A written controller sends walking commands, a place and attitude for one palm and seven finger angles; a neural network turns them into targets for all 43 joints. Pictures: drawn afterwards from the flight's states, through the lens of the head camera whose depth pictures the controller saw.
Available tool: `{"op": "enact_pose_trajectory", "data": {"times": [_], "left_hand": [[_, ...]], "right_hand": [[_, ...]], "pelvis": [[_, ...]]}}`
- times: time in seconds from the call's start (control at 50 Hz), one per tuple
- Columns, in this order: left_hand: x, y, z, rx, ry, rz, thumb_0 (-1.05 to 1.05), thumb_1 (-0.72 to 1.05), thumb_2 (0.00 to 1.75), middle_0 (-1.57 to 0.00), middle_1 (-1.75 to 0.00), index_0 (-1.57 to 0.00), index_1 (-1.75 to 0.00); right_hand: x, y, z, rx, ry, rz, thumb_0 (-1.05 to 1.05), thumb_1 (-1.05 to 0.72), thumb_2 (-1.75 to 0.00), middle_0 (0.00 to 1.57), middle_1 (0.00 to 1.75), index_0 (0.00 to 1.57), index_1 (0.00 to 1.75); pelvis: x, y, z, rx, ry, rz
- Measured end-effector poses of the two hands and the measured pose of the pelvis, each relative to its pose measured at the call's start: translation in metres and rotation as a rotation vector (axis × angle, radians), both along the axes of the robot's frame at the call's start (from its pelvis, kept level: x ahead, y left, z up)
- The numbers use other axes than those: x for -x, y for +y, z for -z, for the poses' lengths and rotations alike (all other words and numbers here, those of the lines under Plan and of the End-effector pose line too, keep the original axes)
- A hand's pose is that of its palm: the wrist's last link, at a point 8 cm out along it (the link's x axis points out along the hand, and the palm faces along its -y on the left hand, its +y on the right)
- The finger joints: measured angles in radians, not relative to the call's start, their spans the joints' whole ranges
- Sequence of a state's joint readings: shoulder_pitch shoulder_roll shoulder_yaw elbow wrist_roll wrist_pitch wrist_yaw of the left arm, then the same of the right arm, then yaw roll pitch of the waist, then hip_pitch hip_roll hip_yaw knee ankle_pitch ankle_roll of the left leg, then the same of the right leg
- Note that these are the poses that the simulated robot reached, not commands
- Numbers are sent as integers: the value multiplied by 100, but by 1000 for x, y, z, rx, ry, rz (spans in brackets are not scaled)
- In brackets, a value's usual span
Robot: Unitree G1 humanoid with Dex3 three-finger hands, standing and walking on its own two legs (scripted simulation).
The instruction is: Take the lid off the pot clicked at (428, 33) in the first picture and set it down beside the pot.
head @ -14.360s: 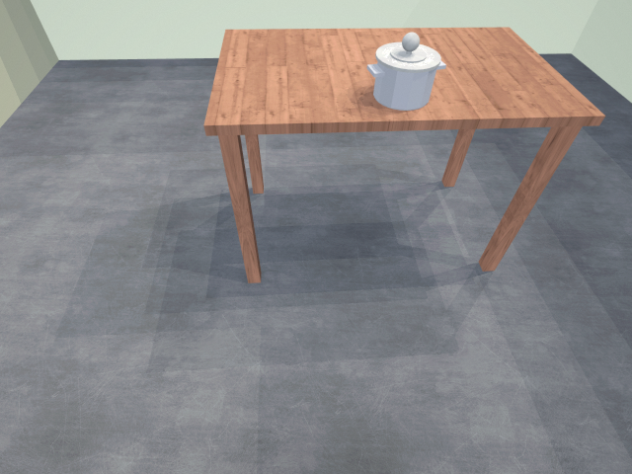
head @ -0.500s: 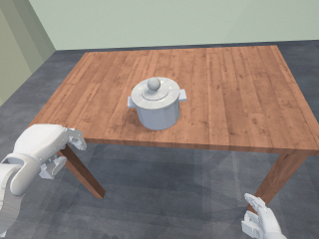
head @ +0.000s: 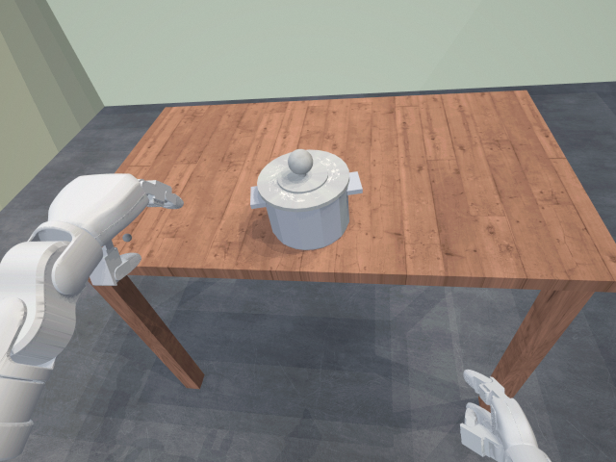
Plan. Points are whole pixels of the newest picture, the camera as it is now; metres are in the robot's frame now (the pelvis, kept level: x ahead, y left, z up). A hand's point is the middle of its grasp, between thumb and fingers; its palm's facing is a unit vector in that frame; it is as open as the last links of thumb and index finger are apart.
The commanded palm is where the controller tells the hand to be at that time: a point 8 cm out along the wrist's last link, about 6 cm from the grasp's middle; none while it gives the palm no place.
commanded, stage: move the open hand above the knob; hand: left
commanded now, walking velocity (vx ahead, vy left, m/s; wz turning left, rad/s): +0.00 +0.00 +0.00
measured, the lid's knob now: (300, 161) +0.57 +0.08 +0.10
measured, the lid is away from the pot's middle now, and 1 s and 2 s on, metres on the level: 0.00 0.00 0.00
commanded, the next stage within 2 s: none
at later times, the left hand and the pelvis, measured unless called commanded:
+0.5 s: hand (191, 186) +0.39 +0.19 +0.18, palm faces -0.12 -0.02 -0.99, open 9.9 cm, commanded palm +0.37 +0.18 +0.24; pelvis +0.02 -0.01 +0.00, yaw +0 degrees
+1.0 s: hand (246, 166) +0.45 +0.13 +0.18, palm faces -0.17 +0.02 -0.99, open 9.9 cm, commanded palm +0.44 +0.13 +0.24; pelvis +0.03 -0.01 +0.00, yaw +1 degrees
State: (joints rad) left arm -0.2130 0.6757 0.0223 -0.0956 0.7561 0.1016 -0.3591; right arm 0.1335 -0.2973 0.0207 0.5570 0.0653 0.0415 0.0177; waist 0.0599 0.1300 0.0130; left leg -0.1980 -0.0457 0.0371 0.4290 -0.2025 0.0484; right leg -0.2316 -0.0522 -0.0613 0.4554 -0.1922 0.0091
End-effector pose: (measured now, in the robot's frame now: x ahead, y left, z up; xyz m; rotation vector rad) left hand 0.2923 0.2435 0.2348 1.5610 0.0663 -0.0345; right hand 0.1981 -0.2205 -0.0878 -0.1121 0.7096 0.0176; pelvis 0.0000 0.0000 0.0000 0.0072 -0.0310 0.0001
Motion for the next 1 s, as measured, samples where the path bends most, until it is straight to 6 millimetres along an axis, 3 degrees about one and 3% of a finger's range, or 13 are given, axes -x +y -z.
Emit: {"op": "enact_pose_trajectory", "data": {"times": [0.06, 0.18, 0.3, 0.42, 0.5, 0.64, 0.78, 0.84, 0.94, 1.0], "left_hand": [[-6, -9, 2, -19, 14, 35, 0, -30, 149, -86, -9, -86, -8], [-33, -9, -1, -17, 25, -4, 0, -31, 150, -87, -9, -87, -8], [-54, -37, 3, -8, 42, 51, 0, -31, 150, -87, -9, -87, -8], [-81, -42, -1, -16, 59, 24, 0, -31, 151, -87, -9, -87, -8], [-88, -51, -6, 13, 51, 29, 0, -31, 151, -87, -8, -87, -8], [-106, -71, 8, 3, 107, 50, 0, -31, 151, -87, -8, -87, -8], [-124, -78, -9, 17, 59, 41, 0, -31, 151, -87, -9, -87, -8], [-131, -79, -6, 24, 78, 11, 0, -31, 151, -86, -8, -87, -8], [-136, -103, 7, 2, 118, 77, 0, -31, 151, -86, -8, -86, -8], [-144, -113, 2, -17, 107, 98, 0, -31, 151, -87, -9, -87, -8]], "right_hand": [[-2, 0, 0, 7, 2, -5, 2, -91, -90, 20, 29, 20, 30], [-3, -2, 4, 12, 29, -9, 2, -91, -90, 20, 29, 20, 30], [-4, -5, 8, -4, 53, 2, 2, -91, -90, 20, 29, 20, 30], [-2, -13, 13, -6, 85, 25, 2, -91, -90, 20, 29, 20, 30], [-3, -18, 16, -15, 101, 32, 2, -91, -90, 20, 29, 19, 30], [-8, -23, 17, -6, 120, 41, 2, -91, -90, 20, 29, 19, 30], [-10, -22, 17, -15, 115, 51, 1, -91, -90, 20, 29, 19, 30], [-9, -22, 18, -26, 128, 56, 1, -91, -90, 20, 29, 19, 30], [-6, -21, 20, -19, 146, 61, 1, -91, -90, 20, 29, 19, 30], [-2, -20, 22, -11, 153, 69, 1, -91, -90, 20, 29, 19, 30]], "pelvis": [[-1, -1, 0, 0, 2, -2], [-3, -4, 1, 0, 13, -12], [-11, -5, 0, -2, 26, -8], [-17, -9, 1, -5, 41, -4], [-23, -9, 1, -5, 49, -5], [-26, -11, 1, -8, 51, -8], [-30, -12, 1, -8, 62, -6], [-31, -12, 2, -8, 67, -7], [-30, -10, 2, -8, 68, -10], [-30, -9, 2, -8, 68, -11]]}}
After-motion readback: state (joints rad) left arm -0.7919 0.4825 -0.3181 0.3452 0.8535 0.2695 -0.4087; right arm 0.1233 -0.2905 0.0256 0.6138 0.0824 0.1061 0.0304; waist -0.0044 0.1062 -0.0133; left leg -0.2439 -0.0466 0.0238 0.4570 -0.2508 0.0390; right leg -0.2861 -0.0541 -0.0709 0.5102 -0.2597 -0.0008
